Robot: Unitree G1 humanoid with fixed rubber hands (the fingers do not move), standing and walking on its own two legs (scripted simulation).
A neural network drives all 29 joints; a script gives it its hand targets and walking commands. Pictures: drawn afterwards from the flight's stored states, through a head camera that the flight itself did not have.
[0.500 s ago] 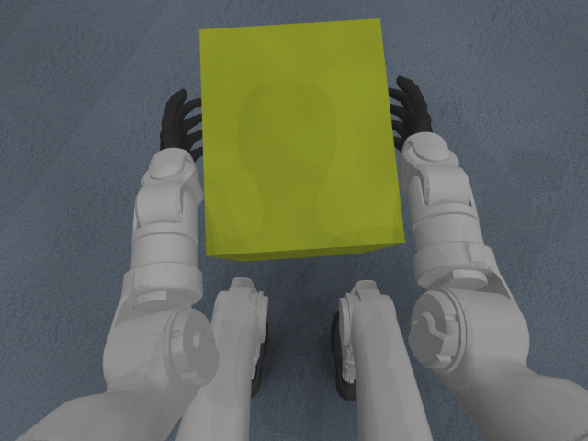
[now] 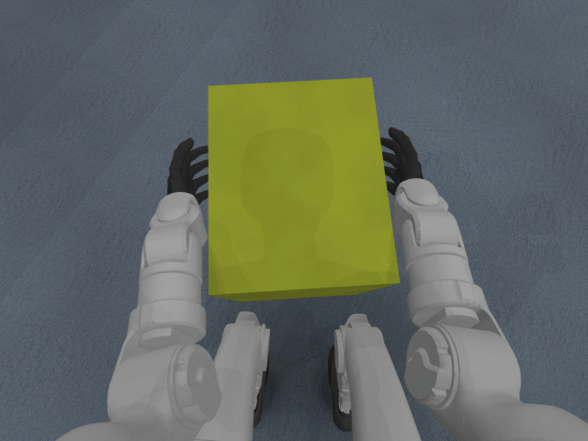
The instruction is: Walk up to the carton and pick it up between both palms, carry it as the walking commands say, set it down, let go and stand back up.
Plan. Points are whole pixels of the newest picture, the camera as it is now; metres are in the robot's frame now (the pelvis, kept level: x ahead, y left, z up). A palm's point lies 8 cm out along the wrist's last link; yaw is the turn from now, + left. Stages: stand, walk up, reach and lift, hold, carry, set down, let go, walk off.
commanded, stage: reach and lift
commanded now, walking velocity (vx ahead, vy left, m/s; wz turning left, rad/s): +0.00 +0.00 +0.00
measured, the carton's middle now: (295, 208) +0.42 +0.02 -0.12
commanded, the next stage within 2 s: none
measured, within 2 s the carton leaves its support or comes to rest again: neither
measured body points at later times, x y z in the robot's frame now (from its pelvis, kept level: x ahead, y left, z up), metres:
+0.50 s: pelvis +0.02 +0.00 +0.07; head +0.17 -0.01 +0.50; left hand +0.40 +0.17 +0.03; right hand +0.43 -0.14 +0.02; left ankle +0.07 +0.13 -0.57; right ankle +0.07 -0.11 -0.57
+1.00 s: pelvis +0.04 +0.00 +0.13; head +0.13 -0.01 +0.57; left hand +0.38 +0.17 +0.10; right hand +0.41 -0.14 +0.10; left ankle +0.07 +0.13 -0.57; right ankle +0.07 -0.11 -0.57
